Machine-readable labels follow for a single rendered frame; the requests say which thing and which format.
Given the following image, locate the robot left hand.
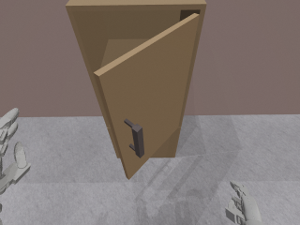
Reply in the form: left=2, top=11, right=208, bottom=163
left=0, top=108, right=31, bottom=195

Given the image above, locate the cupboard door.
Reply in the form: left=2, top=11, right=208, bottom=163
left=94, top=13, right=200, bottom=180

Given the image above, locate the handle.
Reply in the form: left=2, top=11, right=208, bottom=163
left=124, top=119, right=144, bottom=158

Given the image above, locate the robot right hand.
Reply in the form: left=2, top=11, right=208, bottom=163
left=225, top=180, right=263, bottom=225

